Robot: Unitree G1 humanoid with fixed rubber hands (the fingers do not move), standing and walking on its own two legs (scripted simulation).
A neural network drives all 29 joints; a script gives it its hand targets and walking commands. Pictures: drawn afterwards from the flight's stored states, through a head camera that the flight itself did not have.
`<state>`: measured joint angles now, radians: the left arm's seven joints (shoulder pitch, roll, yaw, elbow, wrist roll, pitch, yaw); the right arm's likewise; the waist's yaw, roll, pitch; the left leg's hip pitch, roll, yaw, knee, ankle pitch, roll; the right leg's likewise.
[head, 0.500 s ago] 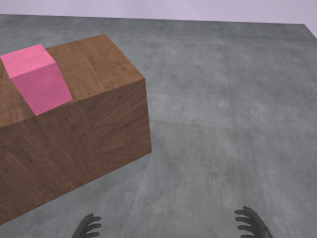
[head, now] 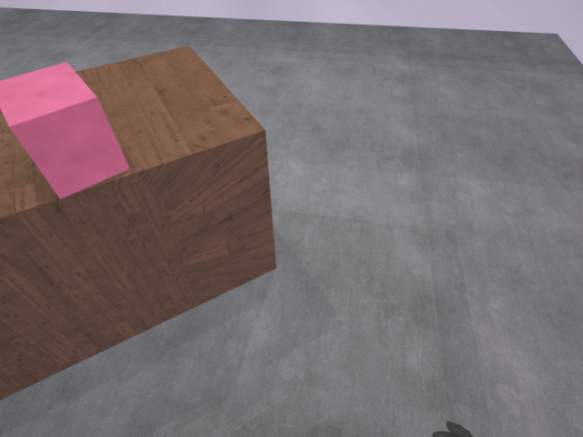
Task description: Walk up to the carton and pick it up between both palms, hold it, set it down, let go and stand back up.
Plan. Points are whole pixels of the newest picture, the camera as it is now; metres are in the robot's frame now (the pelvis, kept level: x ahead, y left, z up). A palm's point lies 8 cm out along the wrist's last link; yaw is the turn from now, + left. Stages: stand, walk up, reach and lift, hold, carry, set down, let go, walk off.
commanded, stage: stand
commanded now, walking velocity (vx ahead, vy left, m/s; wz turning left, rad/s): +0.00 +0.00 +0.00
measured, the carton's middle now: (63, 129) +0.78 +0.52 +0.01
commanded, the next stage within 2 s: walk up in 1.22 s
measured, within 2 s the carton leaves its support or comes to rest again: neither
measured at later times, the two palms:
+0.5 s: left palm out of the picture +0.05 +0.24 -0.12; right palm out of the picture +0.07 -0.22 -0.12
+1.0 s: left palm out of the picture +0.01 +0.23 -0.13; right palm out of the picture +0.02 -0.21 -0.13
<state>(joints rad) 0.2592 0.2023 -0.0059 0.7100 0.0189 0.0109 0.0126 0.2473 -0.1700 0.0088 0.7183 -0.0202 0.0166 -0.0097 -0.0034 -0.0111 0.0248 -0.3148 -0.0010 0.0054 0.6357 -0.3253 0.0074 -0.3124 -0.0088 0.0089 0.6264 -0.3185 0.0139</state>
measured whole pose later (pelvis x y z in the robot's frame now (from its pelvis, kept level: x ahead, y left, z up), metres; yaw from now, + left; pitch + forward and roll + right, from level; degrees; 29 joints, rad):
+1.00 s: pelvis +0.00 +0.01 +0.01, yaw +0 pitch -1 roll +0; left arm 0.30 0.16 0.01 1.01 0.01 0.00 0.03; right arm 0.28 -0.15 -0.03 1.01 -0.01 0.00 -0.03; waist 0.00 -0.01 0.05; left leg -0.21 -0.02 0.01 0.48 -0.25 0.02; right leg -0.21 -0.03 0.02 0.47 -0.25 0.03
